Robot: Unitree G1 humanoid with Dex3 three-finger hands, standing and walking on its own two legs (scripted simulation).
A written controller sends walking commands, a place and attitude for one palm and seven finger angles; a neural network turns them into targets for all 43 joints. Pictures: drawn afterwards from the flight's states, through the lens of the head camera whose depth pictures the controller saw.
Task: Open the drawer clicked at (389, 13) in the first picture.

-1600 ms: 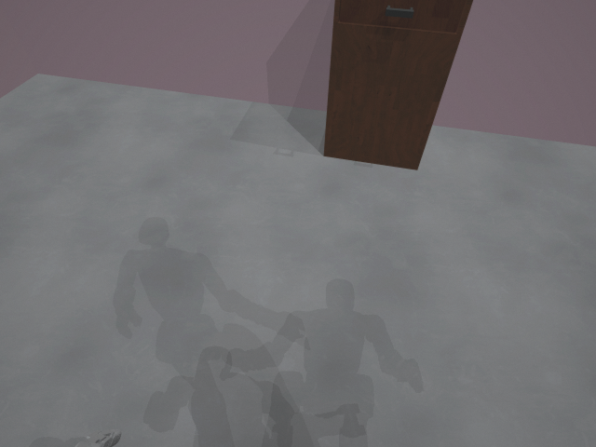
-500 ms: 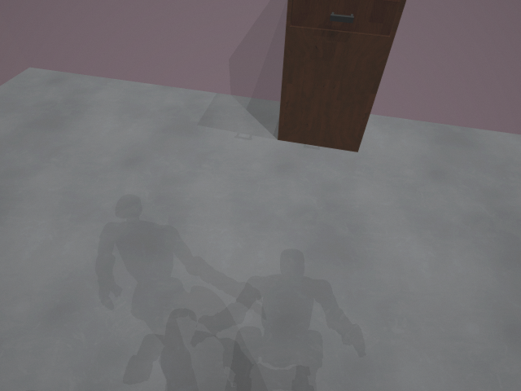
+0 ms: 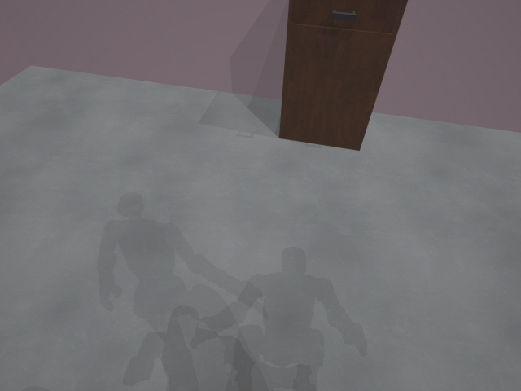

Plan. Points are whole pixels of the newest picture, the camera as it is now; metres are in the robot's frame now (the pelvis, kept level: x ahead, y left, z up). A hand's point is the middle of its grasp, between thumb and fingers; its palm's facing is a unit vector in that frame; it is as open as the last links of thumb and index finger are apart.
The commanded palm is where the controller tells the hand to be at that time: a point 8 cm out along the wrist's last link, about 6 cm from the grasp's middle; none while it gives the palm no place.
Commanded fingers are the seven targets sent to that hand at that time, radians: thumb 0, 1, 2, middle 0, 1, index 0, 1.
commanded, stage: walk to a spot facing it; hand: left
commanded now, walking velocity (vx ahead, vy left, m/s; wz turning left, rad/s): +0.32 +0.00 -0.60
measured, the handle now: (343, 14) +1.61 -0.27 -0.02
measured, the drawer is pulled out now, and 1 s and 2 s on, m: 0.00 0.00 0.00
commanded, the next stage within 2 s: turn to face it in 1.94 s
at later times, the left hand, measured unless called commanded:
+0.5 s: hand out of the picture +0.08 +0.14 -0.17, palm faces -0.14 -0.98 -0.17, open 7.4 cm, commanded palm none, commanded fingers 0.00 0.90 0.90 -0.20 -0.30 -0.20 -0.30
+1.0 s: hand (220, 234) +0.49 +0.13 -0.17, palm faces -0.41 -0.89 -0.20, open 7.4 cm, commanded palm none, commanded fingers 0.00 0.90 0.90 -0.20 -0.30 -0.20 -0.30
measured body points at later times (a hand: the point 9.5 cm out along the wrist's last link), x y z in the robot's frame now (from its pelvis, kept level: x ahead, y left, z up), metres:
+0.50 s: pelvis +0.11 -0.03 +0.00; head +0.13 -0.04 +0.45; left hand +0.08 +0.19 -0.15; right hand +0.13 -0.28 -0.16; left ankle +0.19 +0.10 -0.68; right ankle +0.03 -0.11 -0.75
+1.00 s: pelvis +0.33 -0.01 +0.00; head +0.35 -0.01 +0.45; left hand +0.51 +0.18 -0.15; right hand +0.21 -0.24 -0.15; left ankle +0.34 +0.08 -0.75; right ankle +0.32 -0.16 -0.67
